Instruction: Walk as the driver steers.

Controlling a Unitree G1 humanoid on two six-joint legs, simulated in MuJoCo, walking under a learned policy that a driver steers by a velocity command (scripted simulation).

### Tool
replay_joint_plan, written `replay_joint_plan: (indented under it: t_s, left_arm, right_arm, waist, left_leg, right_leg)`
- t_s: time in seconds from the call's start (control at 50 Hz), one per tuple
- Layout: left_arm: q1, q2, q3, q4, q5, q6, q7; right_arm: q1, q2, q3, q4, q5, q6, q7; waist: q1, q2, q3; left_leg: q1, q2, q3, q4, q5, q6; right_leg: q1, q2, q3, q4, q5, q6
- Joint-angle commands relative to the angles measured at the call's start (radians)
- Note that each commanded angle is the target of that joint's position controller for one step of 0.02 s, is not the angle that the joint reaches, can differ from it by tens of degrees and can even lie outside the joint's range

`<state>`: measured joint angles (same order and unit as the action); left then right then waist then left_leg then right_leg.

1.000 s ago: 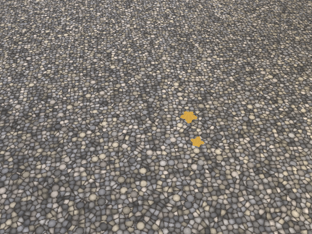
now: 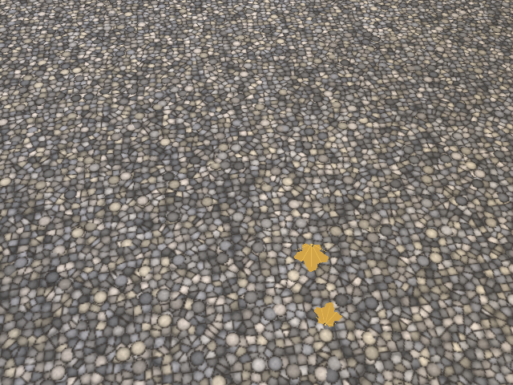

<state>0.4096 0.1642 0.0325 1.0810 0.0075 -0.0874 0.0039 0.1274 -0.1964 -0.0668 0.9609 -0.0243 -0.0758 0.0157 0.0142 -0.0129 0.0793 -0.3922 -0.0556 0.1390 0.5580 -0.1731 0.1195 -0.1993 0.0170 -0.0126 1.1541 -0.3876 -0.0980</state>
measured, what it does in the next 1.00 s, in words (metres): walks ahead, turning left: right foot, then left foot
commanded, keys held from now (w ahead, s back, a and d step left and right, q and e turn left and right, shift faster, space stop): w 0.42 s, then q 0.58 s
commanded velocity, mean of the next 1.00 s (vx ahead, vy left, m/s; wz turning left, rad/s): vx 0.32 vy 0.00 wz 0.22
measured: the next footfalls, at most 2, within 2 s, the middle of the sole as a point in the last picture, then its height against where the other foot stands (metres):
right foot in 0.48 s outside the picture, level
left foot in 0.98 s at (233, 379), level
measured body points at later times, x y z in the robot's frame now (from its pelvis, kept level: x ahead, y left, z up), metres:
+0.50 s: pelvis +0.29 -0.03 +0.00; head +0.33 -0.04 +0.45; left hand +0.48 +0.19 -0.12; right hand +0.19 -0.25 -0.15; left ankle +0.09 +0.05 -0.69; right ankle +0.40 -0.10 -0.73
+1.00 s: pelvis +0.41 -0.01 +0.00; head +0.43 +0.01 +0.45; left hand +0.39 +0.25 -0.15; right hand +0.59 -0.21 -0.12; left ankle +0.42 +0.07 -0.73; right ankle +0.41 -0.10 -0.72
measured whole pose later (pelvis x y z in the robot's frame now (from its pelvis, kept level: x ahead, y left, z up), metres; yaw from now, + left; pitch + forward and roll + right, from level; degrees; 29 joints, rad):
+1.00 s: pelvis +0.41 -0.01 +0.00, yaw +16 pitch +0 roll -1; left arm 0.25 0.23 0.07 0.92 0.03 -0.01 0.03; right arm 0.15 -0.18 -0.06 0.84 -0.04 0.02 0.02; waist 0.01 -0.03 0.06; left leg -0.35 0.00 0.10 0.61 -0.26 0.08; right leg -0.24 -0.11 -0.33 0.66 -0.39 -0.03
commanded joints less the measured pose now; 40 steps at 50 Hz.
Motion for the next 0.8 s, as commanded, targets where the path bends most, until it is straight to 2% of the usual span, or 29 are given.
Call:
replay_joint_plan:
  t_s: [0.02, 0.04, 0.06, 0.08, 0.14, 0.2, 0.26, 0.32, 0.36, 0.4, 0.42, 0.44, 0.46, 0.48, 0.5, 0.52, 0.54, 0.56, 0.58, 0.6, 0.62, 0.68, 0.76, 0.8]
  left_arm:
    - [-0.012, 0.074, 0.023, -0.073, 0.018, -0.007, -0.007]
    - [0.019, 0.051, 0.019, -0.067, 0.028, 0.007, -0.013]
    - [0.027, 0.038, 0.019, -0.068, 0.031, 0.019, -0.017]
    - [0.011, 0.036, 0.020, -0.075, 0.033, 0.027, -0.020]
    - [-0.116, 0.056, 0.022, -0.124, 0.033, 0.045, -0.029]
    - [-0.257, 0.066, 0.021, -0.173, 0.023, 0.047, -0.034]
    - [-0.365, 0.051, 0.010, -0.209, 0.013, 0.042, -0.037]
    - [-0.444, 0.054, 0.006, -0.235, 0.011, 0.037, -0.036]
    - [-0.477, 0.062, 0.007, -0.252, 0.012, 0.030, -0.034]
    - [-0.449, 0.075, 0.013, -0.254, 0.012, 0.021, -0.030]
    - [-0.395, 0.088, 0.020, -0.239, 0.013, 0.017, -0.024]
    - [-0.284, 0.103, 0.031, -0.202, 0.017, 0.008, -0.015]
    - [-0.113, 0.120, 0.042, -0.147, 0.029, -0.007, -0.005]
    - [0.050, 0.196, 0.062, -0.113, 0.058, -0.019, 0.007]
    - [0.059, 0.277, 0.081, -0.116, 0.058, -0.014, 0.000]
    - [0.009, 0.232, 0.077, -0.138, 0.012, 0.000, -0.006]
    - [-0.110, 0.177, 0.056, -0.154, 0.008, -0.004, -0.006]
    - [-0.161, 0.122, 0.041, -0.161, 0.011, -0.007, -0.005]
    - [-0.166, 0.093, 0.032, -0.156, 0.008, -0.009, 0.004]
    - [-0.167, 0.080, 0.027, -0.150, 0.004, -0.006, 0.015]
    - [-0.151, 0.080, 0.024, -0.148, 0.006, -0.008, 0.020]
    - [-0.146, 0.133, 0.032, -0.161, 0.009, -0.015, 0.026]
    - [-0.146, 0.132, 0.028, -0.169, 0.009, 0.001, 0.035]
    - [-0.130, 0.154, 0.033, -0.171, 0.008, 0.009, 0.037]
  right_arm:
    - [0.142, -0.056, -0.009, 0.023, 0.008, -0.015, -0.003]
    - [0.155, -0.029, 0.002, 0.038, 0.010, -0.021, -0.009]
    - [0.185, -0.033, 0.005, 0.052, 0.009, -0.029, -0.013]
    - [0.215, -0.043, 0.006, 0.062, 0.010, -0.036, -0.015]
    - [0.266, -0.082, 0.004, 0.072, 0.012, -0.041, -0.018]
    - [0.326, -0.075, 0.012, 0.079, 0.015, -0.038, -0.016]
    - [0.381, -0.073, 0.018, 0.090, 0.015, -0.039, -0.018]
    - [0.434, -0.076, 0.020, 0.107, 0.011, -0.038, -0.024]
    - [0.446, -0.083, 0.019, 0.116, 0.003, -0.035, -0.030]
    - [0.419, -0.097, 0.015, 0.116, -0.001, -0.033, -0.036]
    - [0.401, -0.109, 0.012, 0.114, -0.003, -0.033, -0.039]
    - [0.396, -0.109, 0.012, 0.117, -0.004, -0.029, -0.040]
    - [0.373, -0.108, 0.014, 0.113, 0.008, -0.026, -0.039]
    - [0.369, -0.072, 0.026, 0.080, 0.029, -0.029, -0.037]
    - [0.549, 0.036, 0.045, 0.088, 0.084, -0.017, -0.038]
    - [0.464, -0.088, 0.009, 0.098, 0.047, -0.004, -0.050]
    - [0.361, -0.073, 0.006, 0.058, 0.034, -0.004, -0.050]
    - [0.311, -0.062, 0.004, 0.045, 0.021, -0.001, -0.049]
    - [0.291, -0.061, -0.005, 0.042, 0.007, 0.012, -0.042]
    - [0.316, -0.044, -0.008, 0.042, -0.003, 0.031, -0.033]
    - [0.323, -0.029, -0.011, 0.040, -0.004, 0.045, -0.026]
    - [0.306, -0.013, -0.015, 0.018, -0.004, 0.075, -0.020]
    - [0.172, -0.012, -0.005, -0.051, -0.008, 0.093, -0.007]
    - [0.119, -0.013, 0.002, -0.080, -0.007, 0.097, 0.001]
  waist:
    - [-0.019, 0.002, -0.052]
    - [0.010, 0.013, -0.049]
    - [0.018, 0.033, -0.045]
    - [0.024, 0.029, -0.036]
    - [0.014, 0.047, 0.002]
    - [-0.019, 0.054, 0.026]
    - [-0.050, 0.070, 0.030]
    - [-0.076, 0.082, 0.034]
    - [-0.077, 0.085, 0.041]
    - [-0.046, 0.091, 0.027]
    - [-0.017, 0.100, -0.003]
    - [0.024, 0.096, -0.052]
    - [0.098, 0.077, -0.132]
    - [0.139, 0.007, -0.261]
    - [0.061, -0.220, -0.426]
    - [0.066, -0.009, -0.401]
    - [0.025, -0.023, -0.249]
    - [0.006, -0.002, -0.157]
    - [-0.008, -0.020, -0.113]
    - [-0.035, -0.046, -0.098]
    - [-0.047, -0.049, -0.103]
    - [-0.077, -0.061, -0.120]
    - [-0.064, -0.108, -0.092]
    - [-0.044, -0.108, -0.100]
  left_leg:
    - [0.281, 0.328, -0.460, -0.386, -0.057, 0.128]
    - [0.225, 0.293, -0.389, -0.403, 0.003, 0.105]
    - [0.205, 0.288, -0.358, -0.406, 0.076, 0.108]
    - [0.209, 0.277, -0.325, -0.408, 0.150, 0.108]
    - [0.221, 0.251, -0.258, -0.450, 0.153, 0.099]
    - [0.273, 0.224, -0.211, -0.459, 0.249, 0.075]
    - [0.325, 0.209, -0.170, -0.444, 0.360, 0.053]
    - [0.424, 0.228, -0.160, -0.418, 0.438, 0.056]
    - [0.495, 0.253, -0.159, -0.386, 0.504, 0.067]
    - [0.533, 0.271, -0.145, -0.318, 0.674, 0.063]
    - [0.540, 0.273, -0.135, -0.249, 0.815, 0.054]
    - [0.533, 0.258, -0.138, -0.113, 0.927, 0.039]
    - [0.456, 0.220, -0.121, 0.081, 0.865, 0.014]
    - [0.239, 0.164, -0.103, 0.357, 0.496, -0.008]
    - [-0.082, -0.020, -0.064, 0.743, -0.423, -0.050]
    - [-0.098, 0.020, -0.196, 0.801, -0.356, -0.043]
    - [-0.132, 0.054, -0.201, 0.771, -0.288, -0.048]
    - [-0.134, 0.085, -0.188, 0.721, -0.244, -0.052]
    - [-0.113, 0.103, -0.185, 0.680, -0.214, -0.057]
    - [-0.072, 0.106, -0.171, 0.658, -0.196, -0.068]
    - [-0.046, 0.097, -0.163, 0.645, -0.181, -0.072]
    - [-0.071, 0.087, -0.134, 0.609, -0.128, -0.087]
    - [-0.095, 0.109, -0.095, 0.382, -0.001, -0.092]
    - [-0.057, 0.104, -0.069, 0.288, 0.028, -0.085]
  right_leg:
    - [-0.352, -0.094, 0.062, 0.105, 0.125, -0.014]
    - [-0.299, -0.109, 0.060, 0.063, 0.131, -0.002]
    - [-0.280, -0.110, 0.051, 0.035, 0.125, 0.009]
    - [-0.295, -0.113, 0.041, 0.012, 0.128, 0.018]
    - [-0.402, -0.136, 0.007, -0.094, 0.220, 0.046]
    - [-0.471, -0.136, -0.025, -0.244, 0.327, 0.066]
    - [-0.450, -0.107, -0.062, -0.408, 0.402, 0.069]
    - [-0.449, -0.079, -0.084, -0.507, 0.409, 0.052]
    - [-0.452, -0.067, -0.086, -0.553, 0.370, 0.030]
    - [-0.384, -0.039, -0.095, -0.595, 0.295, -0.002]
    - [-0.304, -0.009, -0.106, -0.609, 0.250, -0.021]
    - [-0.181, 0.024, -0.106, -0.639, 0.243, -0.038]
    - [0.029, 0.012, -0.091, -0.722, 0.371, -0.058]
    - [0.312, -0.192, 0.093, -0.686, 0.552, -0.095]
    - [0.586, -0.525, 0.502, -0.703, 0.879, -0.276]
    - [0.466, -0.466, 0.468, -0.734, 0.921, -0.251]
    - [0.321, -0.431, 0.307, -0.763, 0.965, -0.210]
    - [0.205, -0.385, 0.204, -0.805, 0.958, -0.162]
    - [0.129, -0.343, 0.127, -0.836, 0.926, -0.123]
    - [0.061, -0.315, 0.066, -0.858, 0.906, -0.101]
    - [0.030, -0.307, 0.033, -0.864, 0.929, -0.091]
    - [0.004, -0.304, -0.050, -0.868, 0.953, -0.104]
    - [-0.003, -0.272, -0.149, -0.860, 0.843, -0.088]
    - [0.007, -0.287, -0.172, -0.847, 0.813, -0.093]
